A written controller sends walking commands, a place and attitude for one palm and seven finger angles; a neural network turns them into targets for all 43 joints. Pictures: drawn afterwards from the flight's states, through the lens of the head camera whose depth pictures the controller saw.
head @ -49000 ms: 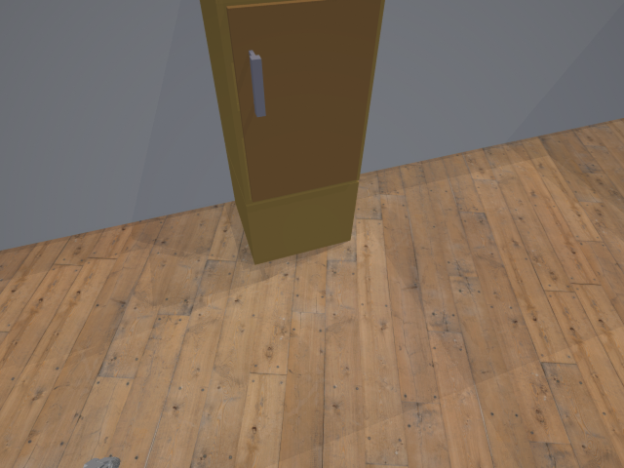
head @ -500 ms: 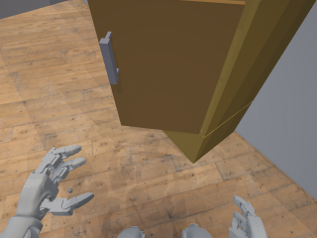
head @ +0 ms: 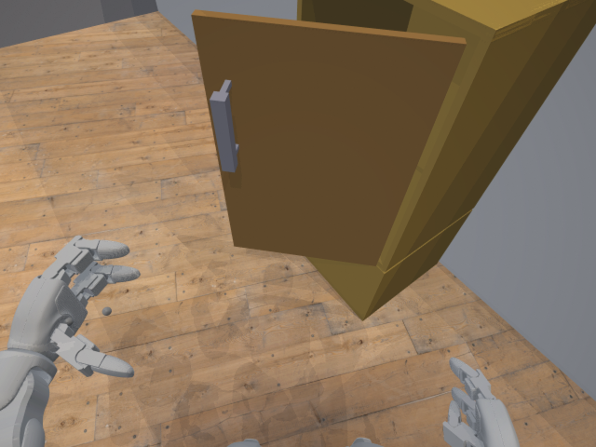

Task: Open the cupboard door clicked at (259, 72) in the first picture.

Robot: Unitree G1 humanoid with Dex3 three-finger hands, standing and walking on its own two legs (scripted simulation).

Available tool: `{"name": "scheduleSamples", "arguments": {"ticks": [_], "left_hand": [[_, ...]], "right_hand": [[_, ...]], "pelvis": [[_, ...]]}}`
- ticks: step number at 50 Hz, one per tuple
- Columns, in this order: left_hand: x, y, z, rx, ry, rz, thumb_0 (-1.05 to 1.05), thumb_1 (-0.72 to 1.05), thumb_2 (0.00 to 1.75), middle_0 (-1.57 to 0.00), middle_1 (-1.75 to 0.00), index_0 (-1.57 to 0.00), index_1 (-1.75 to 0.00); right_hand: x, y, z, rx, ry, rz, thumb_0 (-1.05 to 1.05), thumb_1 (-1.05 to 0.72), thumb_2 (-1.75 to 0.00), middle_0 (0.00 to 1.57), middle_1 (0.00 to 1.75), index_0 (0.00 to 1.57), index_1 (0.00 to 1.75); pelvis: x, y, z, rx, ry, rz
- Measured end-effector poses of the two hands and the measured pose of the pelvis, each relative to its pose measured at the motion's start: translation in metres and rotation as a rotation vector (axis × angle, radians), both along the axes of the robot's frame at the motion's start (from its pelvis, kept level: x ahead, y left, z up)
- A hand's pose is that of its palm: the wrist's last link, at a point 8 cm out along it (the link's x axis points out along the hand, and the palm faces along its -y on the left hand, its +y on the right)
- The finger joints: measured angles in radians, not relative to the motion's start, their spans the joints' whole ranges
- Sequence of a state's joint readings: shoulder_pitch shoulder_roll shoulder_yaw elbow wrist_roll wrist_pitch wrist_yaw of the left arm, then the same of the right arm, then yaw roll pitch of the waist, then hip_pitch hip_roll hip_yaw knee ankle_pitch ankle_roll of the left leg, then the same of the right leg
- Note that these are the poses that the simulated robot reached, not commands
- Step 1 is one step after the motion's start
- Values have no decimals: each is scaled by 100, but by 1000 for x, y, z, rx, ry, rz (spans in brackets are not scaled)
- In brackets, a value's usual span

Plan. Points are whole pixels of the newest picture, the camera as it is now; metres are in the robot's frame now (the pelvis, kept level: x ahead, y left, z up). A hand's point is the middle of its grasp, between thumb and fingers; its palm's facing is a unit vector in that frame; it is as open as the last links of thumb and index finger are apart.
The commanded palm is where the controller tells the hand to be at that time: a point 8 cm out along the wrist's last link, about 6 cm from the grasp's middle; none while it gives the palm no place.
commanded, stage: raise the hand with hooked fingers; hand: left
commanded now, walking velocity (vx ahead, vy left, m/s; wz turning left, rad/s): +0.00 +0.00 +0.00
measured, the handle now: (228, 127) +0.60 +0.16 +0.07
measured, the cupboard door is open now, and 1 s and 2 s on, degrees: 45 45 45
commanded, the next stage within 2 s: move the hooked fingers beside the handle in 0.74 s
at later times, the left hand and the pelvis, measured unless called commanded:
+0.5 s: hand (98, 272) +0.30 +0.27 +0.08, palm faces -0.06 -1.00 -0.04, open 14.0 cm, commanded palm +0.27 +0.32 +0.09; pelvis +0.00 +0.00 +0.01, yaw -1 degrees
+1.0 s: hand (103, 266) +0.31 +0.26 +0.08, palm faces -0.04 -1.00 -0.02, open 14.0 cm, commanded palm +0.29 +0.31 +0.08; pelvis +0.00 -0.01 +0.01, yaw +0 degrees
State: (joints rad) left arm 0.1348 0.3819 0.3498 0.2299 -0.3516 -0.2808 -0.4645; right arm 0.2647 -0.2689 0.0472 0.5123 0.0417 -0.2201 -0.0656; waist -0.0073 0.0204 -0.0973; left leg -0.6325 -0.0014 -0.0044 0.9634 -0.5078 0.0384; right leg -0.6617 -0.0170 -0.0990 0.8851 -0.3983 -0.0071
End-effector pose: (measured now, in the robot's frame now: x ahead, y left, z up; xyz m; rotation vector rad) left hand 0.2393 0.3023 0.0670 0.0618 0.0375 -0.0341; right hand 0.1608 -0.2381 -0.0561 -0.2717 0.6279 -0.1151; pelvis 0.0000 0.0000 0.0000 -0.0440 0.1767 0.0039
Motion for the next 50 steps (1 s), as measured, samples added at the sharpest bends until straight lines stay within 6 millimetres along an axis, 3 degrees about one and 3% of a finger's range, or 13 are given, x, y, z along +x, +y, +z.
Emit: {"name": "scheduleSamples", "arguments": {"ticks": [7,16,26,44,50], "left_hand": [[17,15,12,1,0,1,-1,-48,30,-30,-119,-30,-119],[39,30,26,-12,-8,-1,-1,-49,30,-30,-120,-30,-120],[41,18,16,-27,-4,-22,-1,-50,30,-30,-120,-30,-120],[34,16,21,-23,-11,-9,-1,-50,30,-30,-120,-30,-120],[47,14,18,-38,-11,-2,-1,-50,30,-30,-120,-30,-120]], "right_hand": [[-6,5,-3,9,36,4,2,-90,-90,20,30,21,30],[-23,-9,-4,-18,95,-32,2,-90,-90,20,30,21,30],[-34,-23,1,-42,116,-60,2,-90,-90,20,30,21,30],[-22,-14,-2,-8,81,-36,2,-90,-90,20,30,21,30],[-24,-17,-6,-25,102,-30,1,-90,-90,20,30,21,30]], "pelvis": [[1,2,5,1,-10,-2],[3,1,10,7,-9,-10],[3,-1,11,11,-2,-20],[0,-5,11,13,-12,-12],[-4,-7,9,13,-9,-2]]}}
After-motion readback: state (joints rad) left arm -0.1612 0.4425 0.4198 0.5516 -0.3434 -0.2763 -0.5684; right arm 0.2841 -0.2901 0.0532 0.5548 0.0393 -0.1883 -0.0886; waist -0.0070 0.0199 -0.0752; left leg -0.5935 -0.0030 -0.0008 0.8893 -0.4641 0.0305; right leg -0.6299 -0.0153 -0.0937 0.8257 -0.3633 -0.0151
